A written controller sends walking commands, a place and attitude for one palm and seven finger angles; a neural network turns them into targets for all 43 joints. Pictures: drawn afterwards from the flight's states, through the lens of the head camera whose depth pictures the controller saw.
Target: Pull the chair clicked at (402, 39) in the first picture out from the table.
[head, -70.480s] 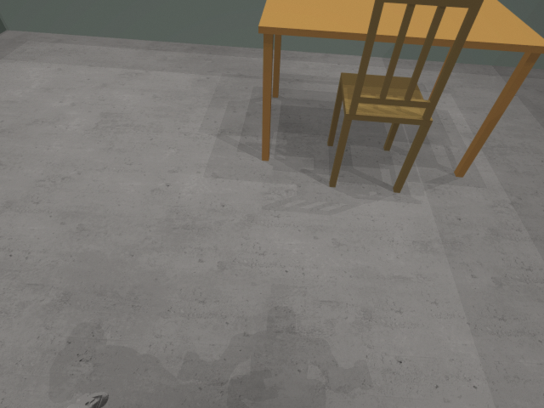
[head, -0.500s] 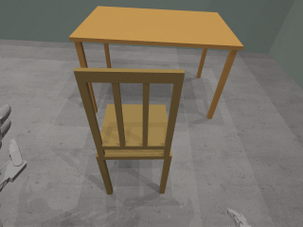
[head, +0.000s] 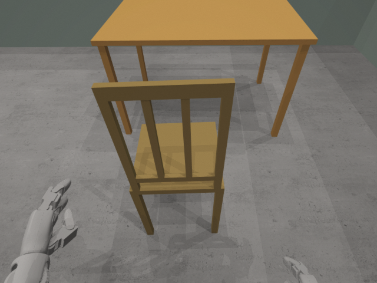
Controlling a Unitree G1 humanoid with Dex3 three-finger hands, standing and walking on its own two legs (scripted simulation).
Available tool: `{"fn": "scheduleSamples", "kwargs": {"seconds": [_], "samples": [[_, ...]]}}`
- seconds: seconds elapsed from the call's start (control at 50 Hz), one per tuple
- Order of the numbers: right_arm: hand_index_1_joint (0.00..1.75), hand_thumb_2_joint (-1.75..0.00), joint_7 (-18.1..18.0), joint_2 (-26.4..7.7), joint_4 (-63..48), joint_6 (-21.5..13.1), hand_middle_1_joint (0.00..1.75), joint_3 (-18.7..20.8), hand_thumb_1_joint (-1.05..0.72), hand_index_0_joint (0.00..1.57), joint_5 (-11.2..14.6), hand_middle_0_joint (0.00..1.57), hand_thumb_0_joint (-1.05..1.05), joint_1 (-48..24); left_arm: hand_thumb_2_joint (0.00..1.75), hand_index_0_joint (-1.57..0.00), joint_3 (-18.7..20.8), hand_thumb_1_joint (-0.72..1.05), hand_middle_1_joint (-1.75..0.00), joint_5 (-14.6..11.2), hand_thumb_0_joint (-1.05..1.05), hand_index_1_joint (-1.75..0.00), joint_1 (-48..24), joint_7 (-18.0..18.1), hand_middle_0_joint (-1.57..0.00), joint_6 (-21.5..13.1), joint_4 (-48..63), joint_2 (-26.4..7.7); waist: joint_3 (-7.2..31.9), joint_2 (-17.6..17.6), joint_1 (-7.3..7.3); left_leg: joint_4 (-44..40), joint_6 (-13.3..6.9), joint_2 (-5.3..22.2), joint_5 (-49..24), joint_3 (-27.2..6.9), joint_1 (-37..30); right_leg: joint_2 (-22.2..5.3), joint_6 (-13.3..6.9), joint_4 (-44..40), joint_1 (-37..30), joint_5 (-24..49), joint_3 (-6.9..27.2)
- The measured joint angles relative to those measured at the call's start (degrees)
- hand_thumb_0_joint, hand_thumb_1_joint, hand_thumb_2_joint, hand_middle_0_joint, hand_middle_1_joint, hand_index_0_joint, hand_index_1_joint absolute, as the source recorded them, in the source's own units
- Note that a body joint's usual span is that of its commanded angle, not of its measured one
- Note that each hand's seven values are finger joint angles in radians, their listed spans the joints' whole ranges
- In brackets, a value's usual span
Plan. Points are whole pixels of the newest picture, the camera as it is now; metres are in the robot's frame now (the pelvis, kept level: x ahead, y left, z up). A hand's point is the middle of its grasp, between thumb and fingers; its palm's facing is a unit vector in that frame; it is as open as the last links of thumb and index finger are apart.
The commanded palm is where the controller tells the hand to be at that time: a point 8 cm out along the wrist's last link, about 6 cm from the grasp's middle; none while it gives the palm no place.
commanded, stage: let the arm hang, fingers relaxed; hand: left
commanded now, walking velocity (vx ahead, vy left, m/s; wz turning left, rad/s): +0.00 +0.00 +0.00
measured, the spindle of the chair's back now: (154, 143) +0.53 +0.15 -0.05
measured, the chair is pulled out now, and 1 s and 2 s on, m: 0.58 0.58 0.58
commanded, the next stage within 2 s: look to check the result in 1.00 s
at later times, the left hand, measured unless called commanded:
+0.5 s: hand out of the picture -0.06 +0.18 -0.16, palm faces +0.03 -0.96 -0.27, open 7.2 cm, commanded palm none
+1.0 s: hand out of the picture -0.03 +0.11 -0.17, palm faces +0.06 -0.99 -0.15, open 7.3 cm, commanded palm none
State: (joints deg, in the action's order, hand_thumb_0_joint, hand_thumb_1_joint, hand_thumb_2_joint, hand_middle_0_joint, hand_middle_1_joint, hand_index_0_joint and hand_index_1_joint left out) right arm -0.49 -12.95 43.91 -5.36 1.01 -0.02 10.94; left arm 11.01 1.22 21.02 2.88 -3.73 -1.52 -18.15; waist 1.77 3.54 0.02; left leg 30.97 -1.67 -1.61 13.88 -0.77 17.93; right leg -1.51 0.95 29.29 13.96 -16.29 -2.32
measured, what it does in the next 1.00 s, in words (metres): stands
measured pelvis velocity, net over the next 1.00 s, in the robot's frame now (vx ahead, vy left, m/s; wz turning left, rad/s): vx -0.01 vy -0.03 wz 0.01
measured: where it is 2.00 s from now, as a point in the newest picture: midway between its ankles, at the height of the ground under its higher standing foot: outside the picture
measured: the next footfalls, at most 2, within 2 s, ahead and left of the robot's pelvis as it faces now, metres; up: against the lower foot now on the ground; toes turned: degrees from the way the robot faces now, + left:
none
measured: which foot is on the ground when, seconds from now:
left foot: down 0.00-1.00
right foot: down 0.00-1.00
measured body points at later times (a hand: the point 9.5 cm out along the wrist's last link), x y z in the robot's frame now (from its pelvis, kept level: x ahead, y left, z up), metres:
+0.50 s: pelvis -0.02 -0.02 +0.00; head -0.01 -0.03 +0.45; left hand -0.06 +0.23 -0.14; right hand -0.05 -0.24 -0.16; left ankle +0.02 +0.10 -0.73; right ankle -0.01 -0.13 -0.73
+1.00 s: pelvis -0.01 -0.03 +0.00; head -0.01 -0.04 +0.45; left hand -0.03 +0.17 -0.16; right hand -0.04 -0.23 -0.16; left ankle +0.02 +0.10 -0.73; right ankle -0.01 -0.13 -0.73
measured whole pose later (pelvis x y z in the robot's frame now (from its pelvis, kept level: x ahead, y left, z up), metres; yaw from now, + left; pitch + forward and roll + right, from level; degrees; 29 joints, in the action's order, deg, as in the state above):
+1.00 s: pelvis -0.01 -0.03 +0.00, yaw +1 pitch -2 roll +0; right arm -2.1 -5.7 62.3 -0.3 -0.2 -0.5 20.8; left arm -1.2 0.0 19.7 2.1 0.5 -61.9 -5.3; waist -1.3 1.2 0.2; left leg 28.0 0.9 0.3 11.9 -2.5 14.6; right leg 0.6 -2.0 27.8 11.1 -15.2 -3.9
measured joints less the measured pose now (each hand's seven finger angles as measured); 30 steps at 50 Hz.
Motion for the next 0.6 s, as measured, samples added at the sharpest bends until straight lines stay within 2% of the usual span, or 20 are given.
{"fn": "scheduleSamples", "kwargs": {"seconds": [0.04,0.1,0.16,0.18,0.24,0.38,0.5,0.6], "samples": [[0.3,-0.9,0.44,-0.38,1.51,2.31,0.3,0.0,-0.91,0.21,-0.5,0.21,0.01,-0.53,0.9,-0.2,-3.97,0.91,-0.3,0.29,0.01,-0.3,-3.14,-0.93,-0.2,3.91,-13.22,3.41,-0.07,0.05,0.35,1.26,-0.16,-0.38,0.62,-0.03,0.24,-0.39,0.0,2.1,0.57,-1.03,-0.04],[0.3,-0.9,0.74,0.74,3.25,4.29,0.3,-0.74,-0.91,0.21,-1.03,0.2,0.01,0.36,0.9,-0.2,-8.68,0.91,-0.3,0.3,0.01,-0.3,-4.27,-1.84,-0.2,7.28,-28.35,7.26,-1.05,-2.55,1.15,1.48,0.01,-0.73,0.8,0.03,-0.86,-0.79,-0.24,3.83,0.14,-2.02,0.04],[0.3,-0.9,0.72,2.08,5.51,5.11,0.3,-1.66,-0.91,0.21,-1.17,0.2,0.01,2.27,0.9,-0.2,-11.79,0.92,-0.3,-0.36,0.01,-0.3,-3.05,-2.27,-0.2,8.02,-38.47,10.18,-2.3,-5.48,1.25,0.55,0.42,-0.24,0.3,-0.34,-2.12,-0.26,-0.45,2.75,-1.23,-1.48,-0.29],[0.3,-0.9,0.59,2.53,6.32,5.24,0.3,-1.73,-0.91,0.2,-1.14,0.2,0.01,3.17,0.9,-0.2,-10.32,0.96,-0.3,-1.46,-0.02,-0.3,-3.13,-1.29,-0.2,7.07,-39.85,10.59,-2.7,-6.14,1.01,0.3,0.62,0.02,-0.02,-0.89,-2.06,0.05,-0.7,1.95,-1.6,-1.0,-0.84],[0.3,-0.9,0.29,3.13,9.04,5.98,0.3,-1.76,-0.91,0.2,-1.16,0.2,0.01,5.2,0.9,-0.21,-10.05,1.02,-0.3,-1.03,-0.06,-0.3,-3.92,-1.08,-0.21,5.67,-43.68,8.41,-3.83,-6.57,-0.22,-0.65,1.18,0.76,-1.11,-1.96,-2.1,0.92,-1.39,-0.54,-2.55,0.67,-1.87],[0.3,-0.9,-0.25,2.59,12.53,6.91,0.3,-0.6,-0.91,0.2,-1.0,0.2,0.01,8.83,0.9,-0.2,-10.92,0.97,-0.3,-0.7,-0.03,-0.3,-0.93,-1.72,-0.21,5.98,-52.97,6.17,-4.0,-2.7,0.15,-2.1,1.27,1.16,-2.36,-1.95,-2.29,1.35,-1.64,-2.6,-2.91,2.39,-1.85],[0.3,-0.9,-0.34,3.47,14.94,6.84,0.29,-0.64,-0.91,0.2,-0.92,0.2,0.0,11.19,0.9,-0.2,-11.02,0.93,-0.3,-0.84,0.0,-0.3,1.62,-1.44,-0.2,6.0,-57.41,6.25,-3.9,-1.1,0.14,-2.46,1.26,1.07,-2.68,-1.59,-2.17,1.21,-1.85,-1.76,-2.13,2.12,-1.49],[0.3,-0.9,-0.5,4.62,16.74,6.56,0.3,-0.94,-0.91,0.2,-0.87,0.2,0.0,12.26,0.9,-0.2,-11.48,0.92,-0.3,-1.03,0.0,-0.3,2.24,-1.26,-0.2,5.76,-59.21,7.82,-3.55,-1.01,0.0,-2.44,1.42,1.13,-2.55,-1.41,-2.05,1.24,-2.05,-1.1,-1.63,1.73,-1.3]]}}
